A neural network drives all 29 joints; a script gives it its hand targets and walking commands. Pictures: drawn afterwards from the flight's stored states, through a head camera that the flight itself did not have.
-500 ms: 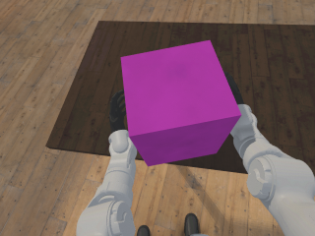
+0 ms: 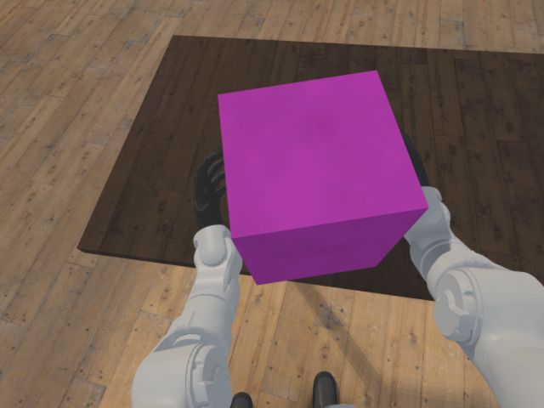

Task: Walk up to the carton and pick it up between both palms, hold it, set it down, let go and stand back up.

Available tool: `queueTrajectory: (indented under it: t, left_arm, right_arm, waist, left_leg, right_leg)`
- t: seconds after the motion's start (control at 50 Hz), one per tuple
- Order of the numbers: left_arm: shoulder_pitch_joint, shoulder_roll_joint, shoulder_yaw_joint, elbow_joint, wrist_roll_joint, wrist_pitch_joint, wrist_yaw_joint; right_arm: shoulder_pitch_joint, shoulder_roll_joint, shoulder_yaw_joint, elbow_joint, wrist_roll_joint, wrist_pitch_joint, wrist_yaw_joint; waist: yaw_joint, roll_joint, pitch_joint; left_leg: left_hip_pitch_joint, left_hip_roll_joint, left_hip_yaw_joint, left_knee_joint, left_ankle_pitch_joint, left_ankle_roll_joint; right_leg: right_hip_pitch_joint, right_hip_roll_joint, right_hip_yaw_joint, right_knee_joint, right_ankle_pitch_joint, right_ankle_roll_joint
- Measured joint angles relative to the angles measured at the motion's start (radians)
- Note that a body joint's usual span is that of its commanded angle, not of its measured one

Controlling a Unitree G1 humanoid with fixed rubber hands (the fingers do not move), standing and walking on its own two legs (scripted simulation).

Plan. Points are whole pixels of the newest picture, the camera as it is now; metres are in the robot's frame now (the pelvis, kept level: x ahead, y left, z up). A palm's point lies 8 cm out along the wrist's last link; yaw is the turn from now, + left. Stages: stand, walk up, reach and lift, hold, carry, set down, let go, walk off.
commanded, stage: reach and lift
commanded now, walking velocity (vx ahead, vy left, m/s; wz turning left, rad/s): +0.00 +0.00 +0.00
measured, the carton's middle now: (308, 193) +0.42 +0.00 +0.01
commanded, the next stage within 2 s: none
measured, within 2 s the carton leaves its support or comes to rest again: leaves its support in 0.60 s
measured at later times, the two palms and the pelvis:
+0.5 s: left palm (210, 221) +0.37 +0.14 +0.01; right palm (412, 190) +0.43 -0.15 +0.02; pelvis +0.00 +0.00 +0.00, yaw +1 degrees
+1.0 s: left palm (164, 166) +0.38 +0.17 +0.14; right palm (435, 144) +0.41 -0.13 +0.15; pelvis -0.02 +0.01 +0.01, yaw +3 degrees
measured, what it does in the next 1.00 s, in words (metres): stands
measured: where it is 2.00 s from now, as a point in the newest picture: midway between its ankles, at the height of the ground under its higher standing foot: outside the picture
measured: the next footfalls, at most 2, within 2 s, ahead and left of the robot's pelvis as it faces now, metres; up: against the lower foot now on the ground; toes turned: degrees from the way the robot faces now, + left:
none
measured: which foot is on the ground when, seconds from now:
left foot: down 0.00-1.00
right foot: down 0.00-1.00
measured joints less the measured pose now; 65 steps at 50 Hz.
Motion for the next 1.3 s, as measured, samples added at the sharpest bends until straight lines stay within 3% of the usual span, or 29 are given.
queueTrajectory:
  t: [0.26,0.36,0.62,0.74,0.82,0.96,1.08,1.22,1.3]
  left_arm:
    - [-0.008,0.030,-0.043,0.027,-0.027,0.019,-0.003]
    - [0.026,0.032,-0.079,0.008,-0.068,0.043,0.006]
    - [0.108,0.071,-0.224,-0.018,-0.236,0.153,0.026]
    - [0.111,0.113,-0.300,-0.060,-0.320,0.220,0.037]
    - [0.057,0.151,-0.321,-0.088,-0.332,0.297,0.038]
    - [-0.053,0.173,-0.244,-0.130,-0.196,0.502,-0.002]
    - [-0.082,0.154,-0.131,-0.185,-0.064,0.633,-0.056]
    - [-0.061,0.140,-0.122,-0.285,-0.020,0.738,-0.078]
    - [-0.027,0.147,-0.172,-0.365,-0.040,0.796,-0.069]
  right_arm:
    - [0.034,0.017,0.013,-0.035,0.035,0.024,-0.011]
    - [0.057,0.024,0.069,-0.066,0.072,0.064,-0.007]
    - [0.172,0.038,0.288,-0.229,0.254,0.262,-0.021]
    - [0.217,0.046,0.329,-0.380,0.322,0.395,-0.036]
    - [0.191,0.058,0.290,-0.429,0.347,0.465,-0.045]
    - [0.146,0.075,0.227,-0.513,0.390,0.638,-0.076]
    - [0.106,0.110,0.141,-0.515,0.344,0.728,-0.078]
    - [0.149,0.139,0.095,-0.567,0.310,0.764,-0.071]
    - [0.202,0.143,0.121,-0.633,0.348,0.784,-0.078]
  waist:
    - [-0.022,0.000,-0.010]
    - [-0.024,0.014,-0.028]
    - [-0.032,0.043,-0.075]
    - [-0.047,0.052,-0.092]
    - [-0.062,0.044,-0.077]
    - [-0.081,0.018,0.010]
    - [-0.094,-0.006,0.097]
    - [-0.120,-0.031,0.149]
    - [-0.128,-0.040,0.141]
  left_leg:
    - [-0.015,-0.005,-0.002,0.038,-0.015,0.004]
    - [-0.023,-0.004,-0.004,0.060,-0.029,0.006]
    - [0.001,-0.004,-0.031,0.122,-0.066,0.003]
    - [0.039,-0.015,-0.059,0.148,-0.078,0.002]
    - [0.095,-0.027,-0.068,0.147,-0.078,0.002]
    - [0.283,-0.035,-0.057,0.065,-0.050,0.020]
    - [0.437,-0.040,-0.034,-0.017,-0.019,0.032]
    - [0.505,-0.049,-0.030,-0.040,-0.012,0.041]
    - [0.501,-0.052,-0.024,-0.026,-0.023,0.048]
  right_leg:
    - [-0.013,-0.005,-0.001,0.033,-0.013,0.004]
    - [-0.018,-0.004,-0.002,0.050,-0.023,0.006]
    - [0.018,-0.007,-0.028,0.106,-0.066,0.008]
    - [0.065,-0.019,-0.053,0.139,-0.092,0.009]
    - [0.116,-0.032,-0.061,0.158,-0.108,0.011]
    - [0.294,-0.040,-0.051,0.097,-0.089,0.019]
    - [0.436,-0.044,-0.031,0.026,-0.060,0.029]
    - [0.519,-0.051,-0.027,-0.024,-0.040,0.043]
    - [0.524,-0.053,-0.020,-0.034,-0.036,0.052]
